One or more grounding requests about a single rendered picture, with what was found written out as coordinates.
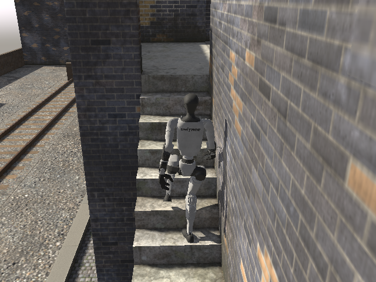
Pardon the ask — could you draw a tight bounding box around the right robot hand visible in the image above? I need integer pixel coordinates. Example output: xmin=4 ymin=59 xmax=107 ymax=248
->
xmin=202 ymin=151 xmax=216 ymax=160

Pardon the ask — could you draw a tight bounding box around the left robot forearm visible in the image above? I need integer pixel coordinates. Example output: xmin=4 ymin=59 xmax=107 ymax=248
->
xmin=159 ymin=143 xmax=170 ymax=174

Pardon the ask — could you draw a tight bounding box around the right robot forearm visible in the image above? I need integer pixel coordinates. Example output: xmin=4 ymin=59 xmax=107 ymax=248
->
xmin=209 ymin=141 xmax=216 ymax=155

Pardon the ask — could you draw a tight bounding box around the left robot hand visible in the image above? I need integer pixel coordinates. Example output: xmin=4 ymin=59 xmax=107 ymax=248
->
xmin=159 ymin=174 xmax=173 ymax=190

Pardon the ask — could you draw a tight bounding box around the left robot upper arm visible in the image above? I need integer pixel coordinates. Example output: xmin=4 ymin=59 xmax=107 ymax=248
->
xmin=164 ymin=118 xmax=178 ymax=152

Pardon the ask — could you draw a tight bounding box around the humanoid robot torso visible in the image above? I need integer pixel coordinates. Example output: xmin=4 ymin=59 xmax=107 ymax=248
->
xmin=177 ymin=116 xmax=204 ymax=176

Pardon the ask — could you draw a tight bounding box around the right robot upper arm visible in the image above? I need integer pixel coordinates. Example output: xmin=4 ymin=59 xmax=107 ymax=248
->
xmin=203 ymin=119 xmax=215 ymax=149

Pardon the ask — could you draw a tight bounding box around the robot left foot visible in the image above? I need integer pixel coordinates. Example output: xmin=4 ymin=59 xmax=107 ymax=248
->
xmin=163 ymin=194 xmax=172 ymax=202

